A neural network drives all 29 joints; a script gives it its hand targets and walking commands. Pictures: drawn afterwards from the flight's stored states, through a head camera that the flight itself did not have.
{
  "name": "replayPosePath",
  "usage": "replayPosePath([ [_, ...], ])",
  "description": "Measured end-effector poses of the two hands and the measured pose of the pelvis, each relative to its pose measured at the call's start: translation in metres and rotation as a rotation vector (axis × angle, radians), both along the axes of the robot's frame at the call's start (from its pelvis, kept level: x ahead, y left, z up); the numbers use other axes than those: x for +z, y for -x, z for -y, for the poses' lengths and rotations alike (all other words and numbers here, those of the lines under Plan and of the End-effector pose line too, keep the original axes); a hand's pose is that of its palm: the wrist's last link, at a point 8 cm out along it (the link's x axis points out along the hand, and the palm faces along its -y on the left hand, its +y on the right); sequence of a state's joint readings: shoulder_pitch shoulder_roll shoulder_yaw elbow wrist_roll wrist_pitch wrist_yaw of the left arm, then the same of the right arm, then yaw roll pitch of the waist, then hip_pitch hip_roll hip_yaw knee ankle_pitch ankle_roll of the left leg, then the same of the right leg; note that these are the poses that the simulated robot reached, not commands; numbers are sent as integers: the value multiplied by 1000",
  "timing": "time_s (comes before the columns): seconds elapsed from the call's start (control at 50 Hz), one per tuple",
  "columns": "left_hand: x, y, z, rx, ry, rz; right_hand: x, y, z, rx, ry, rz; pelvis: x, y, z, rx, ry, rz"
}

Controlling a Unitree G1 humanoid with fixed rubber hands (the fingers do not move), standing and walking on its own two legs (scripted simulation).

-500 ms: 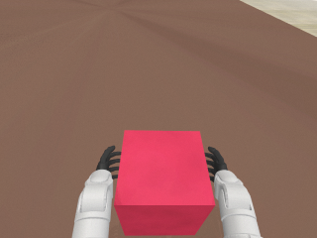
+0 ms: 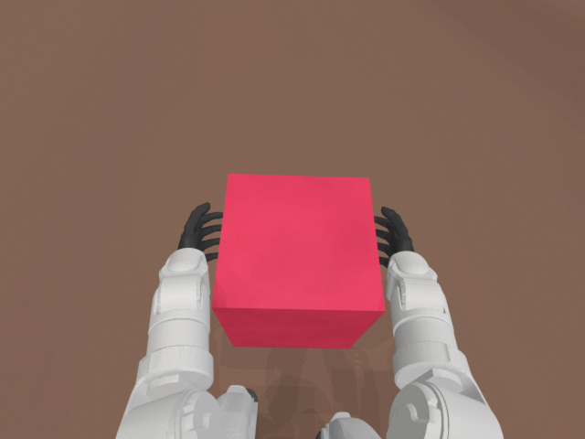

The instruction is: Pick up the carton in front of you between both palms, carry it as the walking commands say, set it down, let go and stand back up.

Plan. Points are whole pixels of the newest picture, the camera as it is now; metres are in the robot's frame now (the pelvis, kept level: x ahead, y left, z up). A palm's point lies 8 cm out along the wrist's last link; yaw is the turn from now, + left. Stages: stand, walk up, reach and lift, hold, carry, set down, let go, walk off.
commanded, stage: set down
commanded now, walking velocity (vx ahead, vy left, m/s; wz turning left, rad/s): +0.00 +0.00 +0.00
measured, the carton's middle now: (294, 270) +0.37 +0.02 -0.10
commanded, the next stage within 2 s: none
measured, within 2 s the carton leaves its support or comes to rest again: neither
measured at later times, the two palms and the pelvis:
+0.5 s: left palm (204, 267) +0.41 +0.19 -0.20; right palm (356, 262) +0.44 -0.11 -0.19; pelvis -0.01 -0.03 -0.12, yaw -1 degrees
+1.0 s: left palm (206, 278) +0.44 +0.21 -0.35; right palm (331, 267) +0.49 -0.08 -0.35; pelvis -0.04 -0.02 -0.24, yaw -4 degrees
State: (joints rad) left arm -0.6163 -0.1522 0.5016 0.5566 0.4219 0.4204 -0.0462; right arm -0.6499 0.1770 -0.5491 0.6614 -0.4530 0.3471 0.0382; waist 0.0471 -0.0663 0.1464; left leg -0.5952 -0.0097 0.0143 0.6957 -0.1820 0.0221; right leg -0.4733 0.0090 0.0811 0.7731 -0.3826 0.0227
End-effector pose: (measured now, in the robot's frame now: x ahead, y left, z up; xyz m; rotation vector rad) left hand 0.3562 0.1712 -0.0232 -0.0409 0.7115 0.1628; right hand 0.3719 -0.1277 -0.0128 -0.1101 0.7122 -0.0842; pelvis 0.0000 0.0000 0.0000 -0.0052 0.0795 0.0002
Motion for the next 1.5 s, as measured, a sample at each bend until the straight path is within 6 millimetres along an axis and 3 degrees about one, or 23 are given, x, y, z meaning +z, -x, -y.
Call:
replayPosePath([
  [0.14,-83,-13,0,1,-19,26,-82,-17,-1,-2,-15,26,-33,10,13,11,20,-242],
  [0.22,-117,-23,0,15,-12,57,-116,-29,-1,-17,-46,55,-57,10,21,0,22,-372],
  [0.48,-172,-50,-16,62,1,46,-173,-66,-17,-15,-95,45,-117,11,31,-8,27,-579],
  [0.76,-262,-74,-28,70,-14,31,-266,-94,-29,15,-79,31,-186,25,23,-28,35,-706],
  [1.16,-380,-98,-46,105,-35,0,-383,-134,-50,92,-48,4,-272,46,18,-46,36,-730],
  [1.5,-477,-118,-61,102,-58,-39,-491,-160,-63,161,-42,-34,-329,50,23,-63,8,-669],
])
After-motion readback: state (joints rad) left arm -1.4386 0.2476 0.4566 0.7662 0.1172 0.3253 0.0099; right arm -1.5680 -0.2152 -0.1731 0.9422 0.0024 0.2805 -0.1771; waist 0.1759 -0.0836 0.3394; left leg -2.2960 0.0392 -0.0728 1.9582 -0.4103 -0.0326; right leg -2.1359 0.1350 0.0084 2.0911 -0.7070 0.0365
